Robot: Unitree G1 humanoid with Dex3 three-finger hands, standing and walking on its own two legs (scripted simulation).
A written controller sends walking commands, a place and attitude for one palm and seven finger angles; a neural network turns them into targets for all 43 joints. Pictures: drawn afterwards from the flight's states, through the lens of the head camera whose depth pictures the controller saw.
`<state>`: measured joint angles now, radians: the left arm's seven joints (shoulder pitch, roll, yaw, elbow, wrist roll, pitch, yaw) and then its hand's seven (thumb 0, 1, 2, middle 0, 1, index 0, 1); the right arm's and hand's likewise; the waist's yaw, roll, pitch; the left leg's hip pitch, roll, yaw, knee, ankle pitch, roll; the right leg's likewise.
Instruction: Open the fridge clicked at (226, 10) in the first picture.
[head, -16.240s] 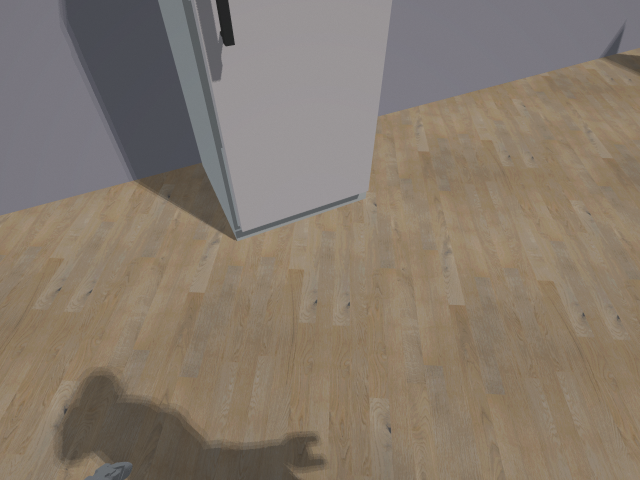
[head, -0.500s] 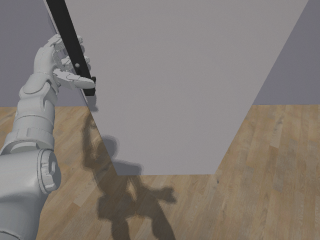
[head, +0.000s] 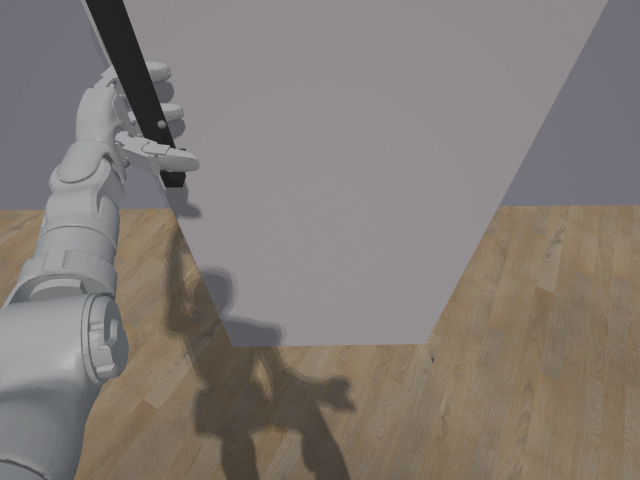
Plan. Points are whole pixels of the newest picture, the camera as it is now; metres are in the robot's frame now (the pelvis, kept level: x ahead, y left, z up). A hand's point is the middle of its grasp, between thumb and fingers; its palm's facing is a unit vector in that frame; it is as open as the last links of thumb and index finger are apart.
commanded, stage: slide the fingers in behind the handle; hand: left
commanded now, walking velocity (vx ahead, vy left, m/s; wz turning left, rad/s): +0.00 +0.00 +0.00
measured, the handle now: (143, 75) +0.54 +0.20 +0.23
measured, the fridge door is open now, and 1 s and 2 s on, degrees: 0 0 0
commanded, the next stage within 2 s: grip the handle and tug to test in 0.46 s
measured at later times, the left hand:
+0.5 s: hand (163, 124) +0.49 +0.17 +0.20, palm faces +0.00 -1.00 +0.01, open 14.1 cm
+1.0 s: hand (159, 125) +0.48 +0.18 +0.20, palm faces +0.01 -1.00 +0.01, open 9.6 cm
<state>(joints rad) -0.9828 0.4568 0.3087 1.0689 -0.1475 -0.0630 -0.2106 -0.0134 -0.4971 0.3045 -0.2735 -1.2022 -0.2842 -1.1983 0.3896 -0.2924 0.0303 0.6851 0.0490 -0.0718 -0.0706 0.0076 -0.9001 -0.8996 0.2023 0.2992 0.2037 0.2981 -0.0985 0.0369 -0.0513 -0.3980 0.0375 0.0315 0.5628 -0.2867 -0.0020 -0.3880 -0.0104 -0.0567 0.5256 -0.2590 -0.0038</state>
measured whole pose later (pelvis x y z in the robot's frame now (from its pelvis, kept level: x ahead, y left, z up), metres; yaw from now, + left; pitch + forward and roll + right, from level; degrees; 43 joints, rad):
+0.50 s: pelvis +0.01 +0.01 +0.00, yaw +0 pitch +7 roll -1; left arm -0.94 0.41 0.29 0.98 -0.15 -0.03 -0.19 -0.01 -0.50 0.30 -0.27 -1.20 -0.28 -1.20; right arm 0.36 -0.28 0.03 0.67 0.05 -0.07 -0.06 0.01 -0.90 -0.90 0.20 0.30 0.20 0.30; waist -0.08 0.04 -0.06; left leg -0.38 0.03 0.03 0.56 -0.30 0.00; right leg -0.37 -0.02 -0.05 0.52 -0.27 0.00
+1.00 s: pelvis +0.01 +0.00 +0.00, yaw +0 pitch +6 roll -1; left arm -0.91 0.41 0.30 0.94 -0.15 0.00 -0.20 -0.01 0.14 0.58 -0.32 -1.29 -0.35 -1.29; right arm 0.34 -0.28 0.03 0.67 0.05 -0.04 -0.07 0.01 -0.90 -0.90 0.20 0.30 0.20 0.30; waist -0.08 0.04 -0.06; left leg -0.35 0.03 0.03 0.55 -0.30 0.00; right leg -0.34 -0.01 -0.06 0.51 -0.27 0.00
